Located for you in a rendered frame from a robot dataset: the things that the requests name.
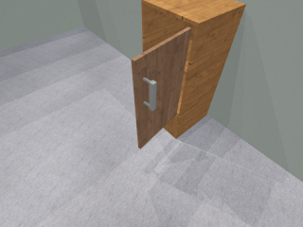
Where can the handle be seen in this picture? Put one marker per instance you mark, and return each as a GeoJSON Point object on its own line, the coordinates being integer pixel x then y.
{"type": "Point", "coordinates": [152, 94]}

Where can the cupboard door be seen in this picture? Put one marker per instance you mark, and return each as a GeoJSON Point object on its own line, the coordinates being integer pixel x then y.
{"type": "Point", "coordinates": [164, 63]}

